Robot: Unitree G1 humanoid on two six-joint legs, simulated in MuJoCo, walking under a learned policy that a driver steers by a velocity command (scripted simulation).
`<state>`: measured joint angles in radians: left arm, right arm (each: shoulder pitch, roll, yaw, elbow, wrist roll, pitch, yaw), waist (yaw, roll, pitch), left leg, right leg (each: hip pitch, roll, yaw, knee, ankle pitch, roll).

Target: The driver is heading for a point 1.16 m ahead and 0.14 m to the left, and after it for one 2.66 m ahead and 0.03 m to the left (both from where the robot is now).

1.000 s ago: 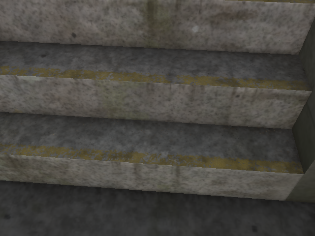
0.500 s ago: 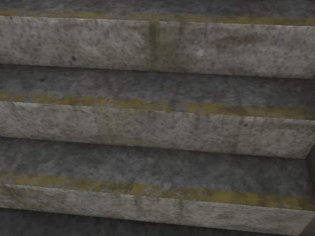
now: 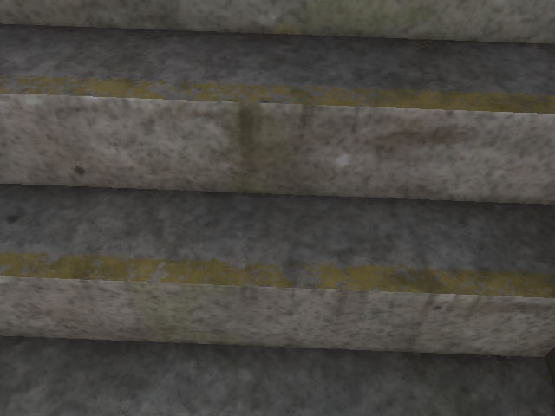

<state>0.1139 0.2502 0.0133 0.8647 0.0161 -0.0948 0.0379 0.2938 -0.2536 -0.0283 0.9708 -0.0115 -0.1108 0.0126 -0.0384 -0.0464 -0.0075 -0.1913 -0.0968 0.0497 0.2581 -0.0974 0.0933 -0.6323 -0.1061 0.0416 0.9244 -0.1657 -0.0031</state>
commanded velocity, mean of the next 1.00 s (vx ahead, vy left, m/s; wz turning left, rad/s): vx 0.50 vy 0.00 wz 0.00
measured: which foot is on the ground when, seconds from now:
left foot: down 0.00-0.20, up 0.22-0.70, down 0.72-1.00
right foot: up 0.00-0.18, down 0.20-0.76, up 0.78-1.00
